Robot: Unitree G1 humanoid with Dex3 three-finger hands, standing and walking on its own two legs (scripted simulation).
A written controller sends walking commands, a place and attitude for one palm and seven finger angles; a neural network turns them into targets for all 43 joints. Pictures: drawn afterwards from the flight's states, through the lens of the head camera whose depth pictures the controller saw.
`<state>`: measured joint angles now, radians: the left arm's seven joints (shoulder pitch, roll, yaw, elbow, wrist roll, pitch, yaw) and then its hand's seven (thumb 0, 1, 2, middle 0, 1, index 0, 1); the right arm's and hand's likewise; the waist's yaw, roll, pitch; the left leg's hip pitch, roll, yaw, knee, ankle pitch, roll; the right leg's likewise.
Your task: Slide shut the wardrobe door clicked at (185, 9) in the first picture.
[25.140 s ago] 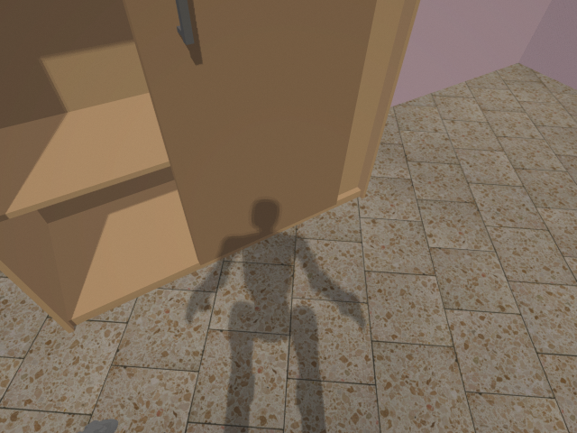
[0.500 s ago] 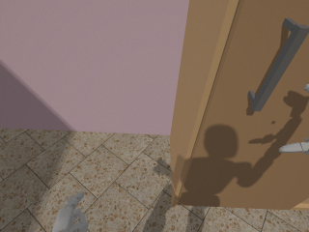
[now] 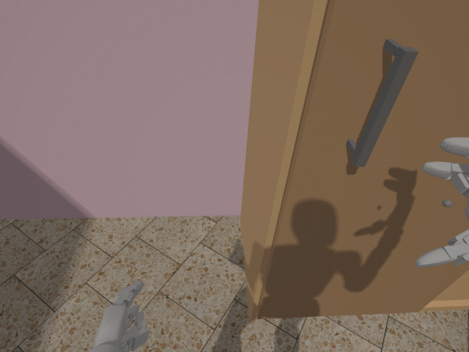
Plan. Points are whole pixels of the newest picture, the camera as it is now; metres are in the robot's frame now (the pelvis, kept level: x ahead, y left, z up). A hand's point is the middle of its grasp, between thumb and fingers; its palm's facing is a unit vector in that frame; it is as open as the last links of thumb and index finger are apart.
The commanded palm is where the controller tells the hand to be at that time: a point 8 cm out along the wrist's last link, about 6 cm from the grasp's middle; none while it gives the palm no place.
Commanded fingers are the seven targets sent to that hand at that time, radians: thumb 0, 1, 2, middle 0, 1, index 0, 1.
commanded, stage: draw the hand back to the body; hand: right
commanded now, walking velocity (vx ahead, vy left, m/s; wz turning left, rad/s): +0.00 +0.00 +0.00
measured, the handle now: (374, 108) +0.41 -0.24 +0.25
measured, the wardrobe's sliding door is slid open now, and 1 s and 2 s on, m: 0.01 0.01 0.01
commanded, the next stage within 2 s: step back with the hand held close in 1.46 s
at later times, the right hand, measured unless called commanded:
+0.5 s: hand (446, 234) +0.21 -0.27 +0.19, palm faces +0.36 +0.90 -0.24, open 14.1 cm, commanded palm +0.16 -0.30 +0.20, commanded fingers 0.00 0.12 -0.41 0.23 0.89 0.23 0.89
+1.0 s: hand (423, 233) +0.23 -0.26 +0.16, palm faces +0.40 +0.85 -0.35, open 9.5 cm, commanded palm +0.18 -0.30 +0.18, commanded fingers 0.00 -0.79 -0.85 0.20 0.36 0.20 0.36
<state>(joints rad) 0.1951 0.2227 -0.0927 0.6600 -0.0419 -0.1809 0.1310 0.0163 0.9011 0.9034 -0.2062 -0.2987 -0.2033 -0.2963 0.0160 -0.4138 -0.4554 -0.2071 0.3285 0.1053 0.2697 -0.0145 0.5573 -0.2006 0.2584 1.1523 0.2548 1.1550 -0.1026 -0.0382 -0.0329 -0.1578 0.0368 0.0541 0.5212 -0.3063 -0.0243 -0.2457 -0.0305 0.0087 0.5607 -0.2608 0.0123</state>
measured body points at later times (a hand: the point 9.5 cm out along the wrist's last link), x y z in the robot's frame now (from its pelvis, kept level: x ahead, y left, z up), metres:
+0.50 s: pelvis -0.01 +0.01 +0.00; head -0.05 +0.02 +0.45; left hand +0.20 +0.22 -0.04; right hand +0.18 -0.31 +0.21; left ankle -0.01 +0.13 -0.73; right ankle +0.03 -0.13 -0.73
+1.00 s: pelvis +0.02 -0.01 +0.01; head +0.00 +0.00 +0.46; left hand +0.19 +0.21 -0.07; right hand +0.20 -0.31 +0.18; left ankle -0.01 +0.13 -0.73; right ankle +0.03 -0.13 -0.73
